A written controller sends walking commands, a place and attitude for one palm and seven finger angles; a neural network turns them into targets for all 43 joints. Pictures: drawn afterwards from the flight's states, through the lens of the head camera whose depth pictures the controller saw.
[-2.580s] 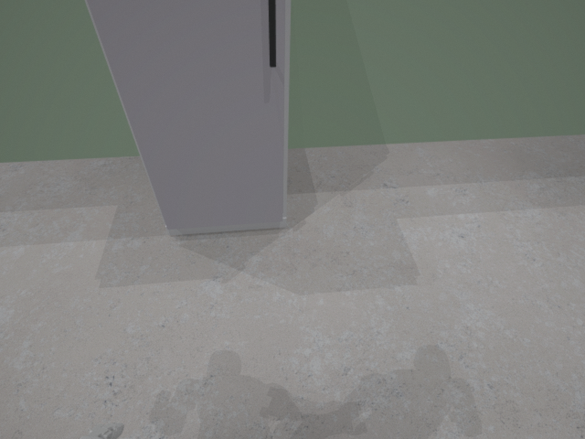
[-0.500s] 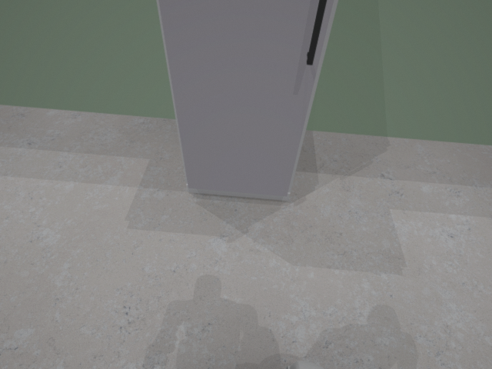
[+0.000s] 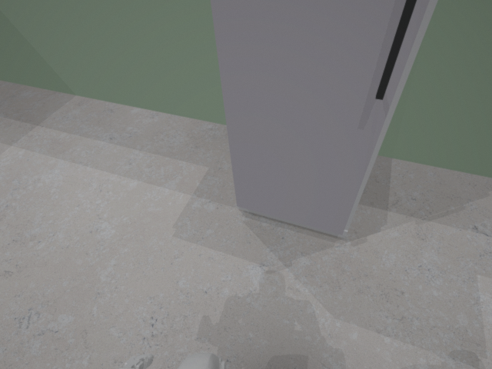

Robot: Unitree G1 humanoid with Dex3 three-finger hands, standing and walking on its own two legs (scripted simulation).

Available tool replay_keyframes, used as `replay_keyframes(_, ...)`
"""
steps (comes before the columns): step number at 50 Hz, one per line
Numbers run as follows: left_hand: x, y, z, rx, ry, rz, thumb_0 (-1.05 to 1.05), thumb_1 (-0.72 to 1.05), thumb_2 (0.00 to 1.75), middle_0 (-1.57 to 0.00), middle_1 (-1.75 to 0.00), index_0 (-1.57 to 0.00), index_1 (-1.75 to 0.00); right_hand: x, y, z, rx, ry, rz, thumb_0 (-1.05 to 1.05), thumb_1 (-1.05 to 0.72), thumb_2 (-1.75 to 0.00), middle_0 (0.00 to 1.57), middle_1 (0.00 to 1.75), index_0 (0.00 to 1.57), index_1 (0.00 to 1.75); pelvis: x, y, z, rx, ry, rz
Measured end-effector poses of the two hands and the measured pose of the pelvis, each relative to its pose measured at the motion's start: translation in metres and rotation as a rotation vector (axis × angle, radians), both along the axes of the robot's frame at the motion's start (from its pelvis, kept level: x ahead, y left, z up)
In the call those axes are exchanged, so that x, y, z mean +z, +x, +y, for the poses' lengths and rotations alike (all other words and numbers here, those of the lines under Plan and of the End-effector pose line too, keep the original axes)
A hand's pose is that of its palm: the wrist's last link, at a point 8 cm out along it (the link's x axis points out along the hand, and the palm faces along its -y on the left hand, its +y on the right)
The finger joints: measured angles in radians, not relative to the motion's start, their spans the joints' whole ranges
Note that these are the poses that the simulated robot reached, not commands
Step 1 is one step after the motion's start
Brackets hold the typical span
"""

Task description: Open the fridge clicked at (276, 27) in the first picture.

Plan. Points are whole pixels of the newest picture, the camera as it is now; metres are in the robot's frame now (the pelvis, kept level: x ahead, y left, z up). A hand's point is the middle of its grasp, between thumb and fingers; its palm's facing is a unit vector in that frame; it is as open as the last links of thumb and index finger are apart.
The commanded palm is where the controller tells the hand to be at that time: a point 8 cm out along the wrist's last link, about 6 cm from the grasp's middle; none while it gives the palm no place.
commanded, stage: turn to face it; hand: right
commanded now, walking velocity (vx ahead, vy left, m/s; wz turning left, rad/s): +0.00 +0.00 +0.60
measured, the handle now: out of the picture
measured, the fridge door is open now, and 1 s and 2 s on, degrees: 0 0 0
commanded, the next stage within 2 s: take the last steps up to it in 1.04 s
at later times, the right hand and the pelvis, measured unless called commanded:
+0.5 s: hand (340, 367) +0.16 -0.15 -0.16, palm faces +0.04 +0.99 -0.15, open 7.3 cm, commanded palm none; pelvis +0.05 +0.01 +0.00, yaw -3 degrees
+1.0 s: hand out of the picture +0.04 -0.24 -0.16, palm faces +0.29 +0.92 -0.25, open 7.4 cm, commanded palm none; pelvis +0.03 -0.02 +0.01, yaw -14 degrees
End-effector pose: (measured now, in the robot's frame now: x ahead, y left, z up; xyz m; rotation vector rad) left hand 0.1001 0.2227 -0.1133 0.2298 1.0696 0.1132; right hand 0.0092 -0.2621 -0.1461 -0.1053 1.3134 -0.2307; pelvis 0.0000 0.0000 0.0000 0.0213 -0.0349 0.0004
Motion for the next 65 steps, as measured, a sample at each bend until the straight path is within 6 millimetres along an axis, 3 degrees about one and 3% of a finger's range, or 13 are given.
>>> replay_keyframes(4,-0.004,-0.039,0.010,0.115,0.019,0.099,0.00,0.92,0.90,-0.21,-0.30,-0.20,-0.30,0.015,0.067,-0.010,0.078,-0.019,-0.094,0.01,-0.91,-0.89,0.20,0.30,0.19,0.30,0.004,0.012,-0.008,0.045,-0.009,0.003)
replay_keyframes(9,-0.014,-0.081,0.016,0.221,0.004,0.204,0.00,0.92,0.90,-0.20,-0.30,-0.20,-0.30,0.027,0.129,0.003,0.185,-0.031,-0.147,0.00,-0.91,-0.90,0.19,0.30,0.19,0.30,0.005,0.026,-0.010,0.084,-0.022,0.011)
replay_keyframes(14,-0.031,-0.115,0.014,0.264,-0.053,0.326,0.01,0.92,0.90,-0.20,-0.30,-0.20,-0.30,0.027,0.170,0.037,0.255,-0.032,-0.205,0.00,-0.91,-0.90,0.20,0.30,0.19,0.30,-0.002,0.041,0.003,0.066,-0.042,0.023)
replay_keyframes(17,-0.037,-0.122,0.011,0.269,-0.092,0.391,0.01,0.91,0.90,-0.20,-0.30,-0.20,-0.30,0.026,0.175,0.059,0.258,-0.014,-0.220,0.00,-0.91,-0.89,0.20,0.30,0.19,0.30,-0.002,0.048,0.010,0.042,-0.026,0.023)
replay_keyframes(20,-0.036,-0.114,0.005,0.242,-0.111,0.424,0.01,0.91,0.90,-0.20,-0.30,-0.20,-0.30,0.026,0.167,0.071,0.222,0.017,-0.224,0.00,-0.91,-0.89,0.20,0.30,0.20,0.30,0.001,0.051,0.011,0.005,-0.021,0.024)
replay_keyframes(23,-0.033,-0.094,0.001,0.200,-0.109,0.407,0.01,0.91,0.90,-0.20,-0.30,-0.20,-0.30,0.020,0.151,0.070,0.160,0.038,-0.208,0.00,-0.91,-0.89,0.20,0.30,0.20,0.30,0.002,0.051,0.009,-0.031,-0.017,0.022)
replay_keyframes(27,-0.028,-0.055,-0.002,0.121,-0.070,0.337,0.01,0.91,0.90,-0.20,-0.30,-0.20,-0.30,0.010,0.129,0.046,0.066,0.033,-0.198,-0.01,-0.91,-0.89,0.21,0.30,0.20,0.30,-0.002,0.047,0.000,-0.086,-0.004,0.027)
replay_keyframes(32,-0.025,-0.007,-0.008,0.023,0.009,0.215,0.01,0.91,0.90,-0.20,-0.30,-0.20,-0.30,-0.013,0.087,0.001,-0.041,0.018,-0.125,-0.01,-0.91,-0.89,0.20,0.30,0.20,0.30,-0.014,0.041,-0.020,-0.135,0.006,0.032)
replay_keyframes(37,-0.006,0.018,-0.013,-0.031,0.052,0.153,0.01,0.91,0.90,-0.20,-0.30,-0.20,-0.30,-0.001,0.048,-0.028,-0.098,-0.014,-0.032,0.00,-0.91,-0.89,0.20,0.30,0.20,0.30,-0.001,0.038,-0.029,-0.161,0.014,0.034)
replay_keyframes(42,0.002,0.033,-0.018,-0.089,0.058,0.147,0.01,0.91,0.90,-0.20,-0.30,-0.20,-0.30,0.013,0.024,-0.038,-0.149,-0.039,-0.016,0.01,-0.91,-0.89,0.20,0.30,0.20,0.30,0.009,0.036,-0.032,-0.199,0.015,0.035)
replay_keyframes(48,-0.003,0.042,-0.018,-0.133,0.032,0.152,0.01,0.91,0.90,-0.21,-0.30,-0.20,-0.30,0.018,0.010,-0.026,-0.184,-0.049,-0.006,0.01,-0.91,-0.89,0.20,0.30,0.19,0.30,0.010,0.034,-0.023,-0.240,0.001,0.031)
replay_keyframes(57,-0.033,0.048,0.002,-0.176,-0.043,0.186,0.01,0.91,0.90,-0.21,-0.30,-0.20,-0.30,0.022,0.006,0.026,-0.212,-0.069,-0.057,0.01,-0.91,-0.89,0.20,0.30,0.20,0.30,-0.001,0.033,0.010,-0.294,-0.027,0.033)
replay_keyframes(65,-0.025,0.055,0.011,-0.242,-0.041,0.224,0.01,0.91,0.90,-0.20,-0.30,-0.20,-0.30,0.030,-0.028,0.061,-0.295,-0.037,-0.040,0.01,-0.92,-0.89,0.20,0.30,0.20,0.30,0.011,0.037,0.021,-0.358,-0.028,0.028)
